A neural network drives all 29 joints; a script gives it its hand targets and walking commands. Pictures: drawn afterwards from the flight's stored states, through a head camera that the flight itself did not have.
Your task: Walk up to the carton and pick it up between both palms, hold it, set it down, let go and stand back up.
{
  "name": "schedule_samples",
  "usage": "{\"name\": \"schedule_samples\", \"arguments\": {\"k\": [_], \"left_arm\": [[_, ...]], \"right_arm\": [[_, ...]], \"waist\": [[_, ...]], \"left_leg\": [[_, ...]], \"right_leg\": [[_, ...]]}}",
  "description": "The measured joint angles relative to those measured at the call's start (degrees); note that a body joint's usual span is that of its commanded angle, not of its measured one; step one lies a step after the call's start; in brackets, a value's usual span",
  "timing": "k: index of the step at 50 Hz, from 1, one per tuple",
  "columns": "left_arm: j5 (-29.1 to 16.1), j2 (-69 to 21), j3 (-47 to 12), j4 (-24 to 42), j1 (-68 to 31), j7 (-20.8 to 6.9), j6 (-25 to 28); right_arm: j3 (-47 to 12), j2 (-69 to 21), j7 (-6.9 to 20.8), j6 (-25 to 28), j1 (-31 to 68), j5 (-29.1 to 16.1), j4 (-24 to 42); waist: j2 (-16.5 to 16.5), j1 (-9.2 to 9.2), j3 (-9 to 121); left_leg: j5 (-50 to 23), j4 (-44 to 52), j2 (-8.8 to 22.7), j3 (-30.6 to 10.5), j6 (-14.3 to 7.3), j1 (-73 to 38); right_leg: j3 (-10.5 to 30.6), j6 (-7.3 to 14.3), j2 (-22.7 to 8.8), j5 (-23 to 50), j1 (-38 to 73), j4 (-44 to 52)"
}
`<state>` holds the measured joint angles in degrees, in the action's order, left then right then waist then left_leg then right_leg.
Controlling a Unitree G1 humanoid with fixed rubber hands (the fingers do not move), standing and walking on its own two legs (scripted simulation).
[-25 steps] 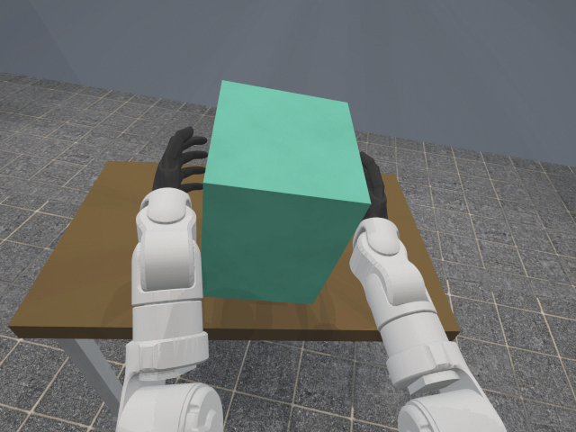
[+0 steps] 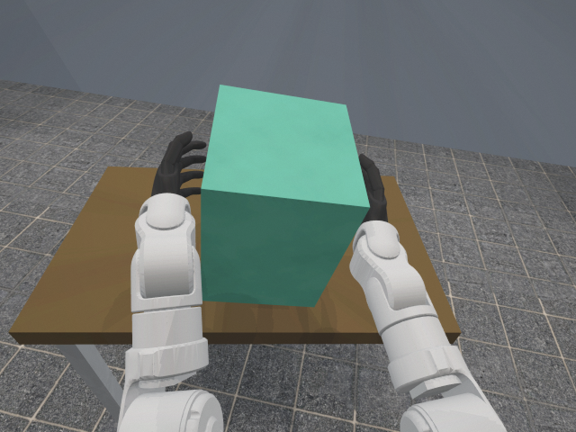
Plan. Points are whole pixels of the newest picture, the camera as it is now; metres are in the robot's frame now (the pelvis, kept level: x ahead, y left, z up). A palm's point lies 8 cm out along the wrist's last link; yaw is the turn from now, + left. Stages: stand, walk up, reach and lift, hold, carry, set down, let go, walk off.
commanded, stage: hold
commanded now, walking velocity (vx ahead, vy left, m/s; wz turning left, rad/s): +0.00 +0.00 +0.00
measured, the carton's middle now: (271, 205) +0.38 +0.01 +0.16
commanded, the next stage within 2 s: none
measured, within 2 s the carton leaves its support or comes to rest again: neither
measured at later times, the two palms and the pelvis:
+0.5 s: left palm (174, 196) +0.36 +0.13 +0.19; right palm (370, 215) +0.36 -0.12 +0.16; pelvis +0.00 +0.00 +0.00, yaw +0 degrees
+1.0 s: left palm (171, 197) +0.36 +0.14 +0.19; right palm (368, 216) +0.35 -0.12 +0.16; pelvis +0.00 +0.00 +0.00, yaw +0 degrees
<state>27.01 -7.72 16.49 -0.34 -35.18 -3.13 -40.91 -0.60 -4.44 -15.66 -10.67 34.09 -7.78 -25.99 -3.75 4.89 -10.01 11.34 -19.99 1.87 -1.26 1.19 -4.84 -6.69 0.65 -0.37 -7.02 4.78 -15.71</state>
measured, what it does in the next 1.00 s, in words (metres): stands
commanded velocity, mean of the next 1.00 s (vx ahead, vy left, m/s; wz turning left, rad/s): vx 0.00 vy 0.00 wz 0.00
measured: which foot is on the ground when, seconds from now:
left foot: down 0.00-1.00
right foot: down 0.00-1.00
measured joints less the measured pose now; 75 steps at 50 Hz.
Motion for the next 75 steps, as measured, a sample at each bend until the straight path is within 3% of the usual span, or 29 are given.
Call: {"name": "schedule_samples", "arguments": {"k": [55, 75], "left_arm": [[0.06, 0.30, 0.29, -1.92, -1.46, 0.19, 0.49], [-0.08, 0.00, -0.39, 0.27, 0.78, 0.13, 0.35]], "right_arm": [[1.98, -0.58, 0.93, 1.73, 1.49, 1.81, -2.22], [0.02, 0.09, 0.34, 1.72, 0.04, 0.42, -0.52]], "waist": [[-0.68, -0.51, -0.41], [-0.34, 0.37, -0.25]], "left_leg": [[-0.70, 0.37, -0.05, 0.20, 0.04, 1.07], [-0.15, 0.19, 0.08, -0.11, 0.10, 0.23]], "right_leg": [[0.15, 0.16, -0.06, 0.52, -1.32, -0.04], [-0.17, 0.10, 0.07, 0.03, -0.21, 0.11]]}}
